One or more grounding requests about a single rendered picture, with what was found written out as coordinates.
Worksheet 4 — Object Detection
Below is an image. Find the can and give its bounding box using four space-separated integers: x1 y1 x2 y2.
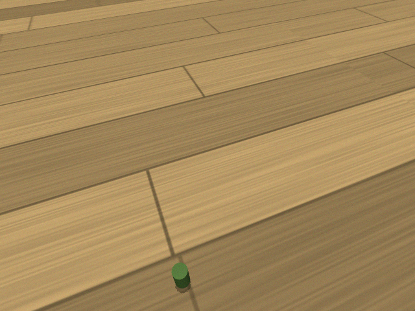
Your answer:
172 262 190 288

